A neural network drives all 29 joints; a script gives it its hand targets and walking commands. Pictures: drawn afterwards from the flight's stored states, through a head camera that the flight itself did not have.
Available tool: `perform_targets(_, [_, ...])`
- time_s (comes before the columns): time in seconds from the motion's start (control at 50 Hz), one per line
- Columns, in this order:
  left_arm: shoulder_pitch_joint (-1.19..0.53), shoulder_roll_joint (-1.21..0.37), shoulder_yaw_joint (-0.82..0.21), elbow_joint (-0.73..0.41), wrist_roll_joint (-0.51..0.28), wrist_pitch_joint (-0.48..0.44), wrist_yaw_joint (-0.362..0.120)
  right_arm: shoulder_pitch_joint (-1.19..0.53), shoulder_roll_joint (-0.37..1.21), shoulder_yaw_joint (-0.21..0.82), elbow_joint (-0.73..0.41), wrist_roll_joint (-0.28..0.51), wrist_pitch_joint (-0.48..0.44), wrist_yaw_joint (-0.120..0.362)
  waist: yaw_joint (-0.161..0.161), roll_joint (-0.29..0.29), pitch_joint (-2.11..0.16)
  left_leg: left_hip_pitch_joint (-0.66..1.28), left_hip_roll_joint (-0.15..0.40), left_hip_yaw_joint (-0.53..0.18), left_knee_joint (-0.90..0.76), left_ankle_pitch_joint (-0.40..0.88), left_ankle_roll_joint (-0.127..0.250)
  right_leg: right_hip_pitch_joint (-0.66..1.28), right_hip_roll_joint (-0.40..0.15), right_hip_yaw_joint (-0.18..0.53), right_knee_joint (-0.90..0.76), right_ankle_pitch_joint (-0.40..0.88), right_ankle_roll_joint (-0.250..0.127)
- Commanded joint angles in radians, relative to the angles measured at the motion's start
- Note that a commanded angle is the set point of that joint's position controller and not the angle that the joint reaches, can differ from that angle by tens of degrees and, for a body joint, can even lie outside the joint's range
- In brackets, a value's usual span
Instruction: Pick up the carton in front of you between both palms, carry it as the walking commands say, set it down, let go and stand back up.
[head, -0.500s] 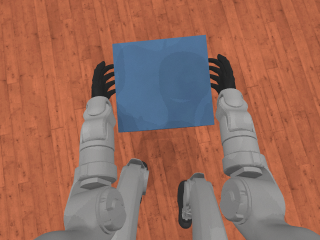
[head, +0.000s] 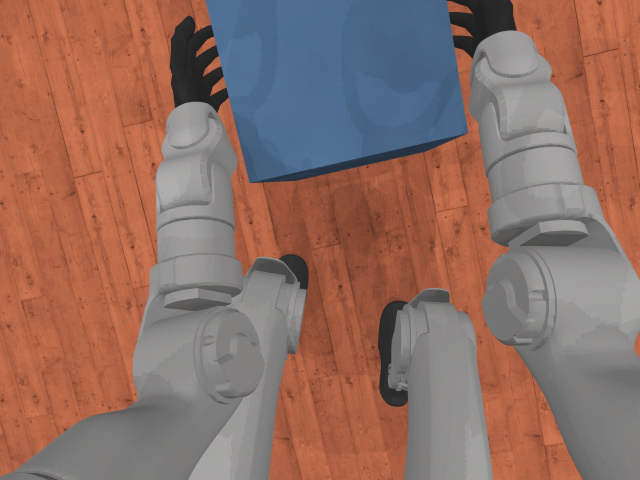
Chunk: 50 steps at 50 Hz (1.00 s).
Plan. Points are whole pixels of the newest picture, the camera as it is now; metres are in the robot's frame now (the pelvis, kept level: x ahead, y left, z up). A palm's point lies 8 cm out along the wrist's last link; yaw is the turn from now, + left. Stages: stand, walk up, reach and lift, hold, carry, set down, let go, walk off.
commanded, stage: set down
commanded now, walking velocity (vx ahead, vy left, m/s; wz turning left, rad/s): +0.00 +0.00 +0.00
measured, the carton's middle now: (340, 83) +0.54 +0.06 -0.22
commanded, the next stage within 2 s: none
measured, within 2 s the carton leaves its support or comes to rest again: rests again in 1.06 s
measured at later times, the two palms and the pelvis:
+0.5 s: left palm (216, 94) +0.51 +0.22 -0.23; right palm (444, 53) +0.60 -0.06 -0.26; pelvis +0.01 -0.02 -0.07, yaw +3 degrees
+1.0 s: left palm (217, 96) +0.51 +0.22 -0.24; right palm (445, 61) +0.60 -0.07 -0.27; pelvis +0.00 -0.02 -0.09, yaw +3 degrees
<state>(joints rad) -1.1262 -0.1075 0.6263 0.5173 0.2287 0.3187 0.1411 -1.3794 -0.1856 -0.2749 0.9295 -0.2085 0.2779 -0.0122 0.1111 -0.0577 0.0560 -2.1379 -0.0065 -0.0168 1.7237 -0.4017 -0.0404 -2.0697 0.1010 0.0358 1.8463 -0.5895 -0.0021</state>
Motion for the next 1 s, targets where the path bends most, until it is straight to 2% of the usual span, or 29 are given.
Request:
perform_targets(0.0, [-0.773,-0.646,-0.515,0.0,-0.145,-0.045,-0.219,-0.498,0.823,0.35,0.019,0.136,-0.02,0.208,0.076,-0.071,-1.142,0.785,-0.115,0.118,0.016,0.272,-0.027,0.379,0.079,-0.042,-0.156,0.213,0.001])
perform_targets(0.2, [-0.879,-0.543,-0.483,0.007,-0.211,-0.069,-0.214,-0.606,0.772,0.443,0.066,0.211,-0.025,0.184,0.143,-0.146,-1.158,0.648,-0.087,0.14,0.148,0.346,-0.02,0.502,0.046,-0.005,-0.019,0.389,0.011])
perform_targets(0.24, [-0.857,-0.569,-0.475,0.026,-0.231,-0.072,-0.214,-0.633,0.766,0.468,0.041,0.227,-0.035,0.18,0.138,-0.177,-1.158,0.642,-0.085,0.133,0.17,0.38,-0.018,0.5,0.043,-0.006,0.0,0.425,0.014])
perform_targets(0.26, [-0.839,-0.579,-0.454,0.066,-0.231,-0.074,-0.218,-0.644,0.753,0.468,0.038,0.231,-0.045,0.178,0.146,-0.186,-1.126,0.617,-0.085,0.132,0.183,0.396,-0.017,0.494,0.038,0.0,0.013,0.446,0.012])
perform_targets(0.3, [-0.789,-0.582,-0.396,0.152,-0.214,-0.069,-0.233,-0.638,0.729,0.45,0.056,0.22,-0.055,0.18,0.145,-0.211,-1.022,0.539,-0.083,0.126,0.196,0.387,-0.015,0.462,0.03,0.01,0.027,0.461,0.01])
perform_targets(0.34, [-0.755,-0.588,-0.364,0.186,-0.201,-0.063,-0.243,-0.647,0.705,0.443,0.046,0.213,-0.061,0.183,0.142,-0.224,-0.979,0.498,-0.08,0.122,0.207,0.378,-0.017,0.446,0.023,0.013,0.036,0.462,0.009])
perform_targets(0.46, [-0.727,-0.617,-0.363,0.209,-0.236,-0.074,-0.248,-0.703,0.689,0.477,0.005,0.247,-0.089,0.168,0.123,-0.248,-1.008,0.473,-0.076,0.112,0.237,0.417,-0.016,0.482,0.011,0.02,0.076,0.552,0.001])
perform_targets(0.52, [-0.724,-0.622,-0.358,0.235,-0.242,-0.074,-0.252,-0.712,0.677,0.462,0.019,0.242,-0.096,0.166,0.111,-0.241,-0.969,0.439,-0.073,0.108,0.25,0.403,-0.018,0.456,0.008,0.023,0.085,0.53,-0.006])
perform_targets(0.62, [-0.74,-0.61,-0.321,0.264,-0.226,-0.069,-0.259,-0.691,0.641,0.417,0.074,0.214,-0.091,0.175,0.1,-0.209,-0.854,0.392,-0.071,0.109,0.255,0.336,-0.023,0.362,0.007,0.025,0.08,0.415,-0.023])
perform_targets(0.76, [-0.701,-0.555,-0.233,0.334,-0.178,-0.072,-0.255,-0.704,0.589,0.409,0.092,0.207,-0.092,0.19,0.124,-0.218,-0.727,0.37,-0.075,0.106,0.264,0.272,-0.013,0.273,0.002,0.027,0.083,0.314,-0.024])
perform_targets(0.84, [-0.683,-0.512,-0.184,0.377,-0.153,-0.07,-0.257,-0.682,0.55,0.397,0.124,0.185,-0.081,0.191,0.121,-0.236,-0.65,0.329,-0.072,0.102,0.269,0.21,-0.006,0.249,-0.008,0.039,0.077,0.267,-0.024])
perform_targets(0.9, [-0.664,-0.489,-0.159,0.398,-0.136,-0.068,-0.26,-0.654,0.527,0.378,0.152,0.171,-0.074,0.196,0.119,-0.211,-0.596,0.311,-0.068,0.102,0.27,0.192,-0.005,0.226,-0.011,0.049,0.076,0.253,-0.027])
perform_targets(0.98, [-0.645,-0.472,-0.145,0.41,-0.13,-0.07,-0.265,-0.609,0.504,0.354,0.176,0.15,-0.072,0.194,0.1,-0.188,-0.56,0.301,-0.067,0.095,0.276,0.206,-0.005,0.211,-0.014,0.055,0.084,0.279,-0.029])
